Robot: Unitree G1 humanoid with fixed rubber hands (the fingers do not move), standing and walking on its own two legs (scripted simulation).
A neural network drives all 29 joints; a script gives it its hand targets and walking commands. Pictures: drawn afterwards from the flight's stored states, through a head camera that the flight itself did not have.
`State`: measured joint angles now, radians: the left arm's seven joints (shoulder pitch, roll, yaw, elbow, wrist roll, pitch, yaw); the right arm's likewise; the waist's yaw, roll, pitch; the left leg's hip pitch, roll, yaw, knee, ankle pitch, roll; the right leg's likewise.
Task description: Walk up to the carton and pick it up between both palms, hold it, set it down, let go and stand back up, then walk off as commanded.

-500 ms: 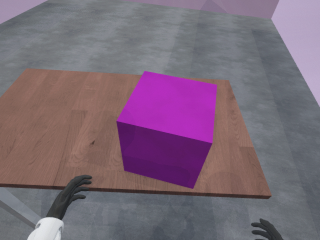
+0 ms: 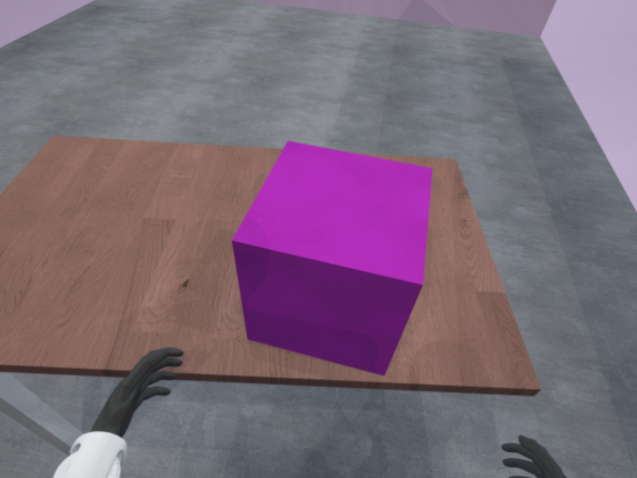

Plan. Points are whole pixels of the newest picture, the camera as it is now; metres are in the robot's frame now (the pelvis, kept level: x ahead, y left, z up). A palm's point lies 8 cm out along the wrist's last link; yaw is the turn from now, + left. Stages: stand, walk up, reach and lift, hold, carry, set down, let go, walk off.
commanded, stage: stand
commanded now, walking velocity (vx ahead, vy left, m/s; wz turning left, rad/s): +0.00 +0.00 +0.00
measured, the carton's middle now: (335, 257) +0.40 -0.01 +0.04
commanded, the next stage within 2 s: walk off in 0.42 s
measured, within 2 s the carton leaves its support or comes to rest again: neither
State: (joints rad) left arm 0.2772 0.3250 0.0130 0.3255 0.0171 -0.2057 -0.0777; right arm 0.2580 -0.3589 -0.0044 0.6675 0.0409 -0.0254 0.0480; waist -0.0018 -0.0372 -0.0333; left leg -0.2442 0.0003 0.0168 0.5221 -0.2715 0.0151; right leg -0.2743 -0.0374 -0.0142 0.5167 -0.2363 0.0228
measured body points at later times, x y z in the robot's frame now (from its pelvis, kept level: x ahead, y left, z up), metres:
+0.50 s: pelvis +0.00 +0.00 +0.00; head -0.01 +0.02 +0.45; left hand +0.20 +0.24 -0.01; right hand +0.13 -0.29 -0.07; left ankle +0.01 +0.12 -0.74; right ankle +0.03 -0.13 -0.74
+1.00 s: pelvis -0.08 +0.03 -0.01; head -0.05 +0.08 +0.44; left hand +0.19 +0.26 -0.02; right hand +0.03 -0.28 -0.07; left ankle -0.02 +0.11 -0.74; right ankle -0.02 -0.12 -0.70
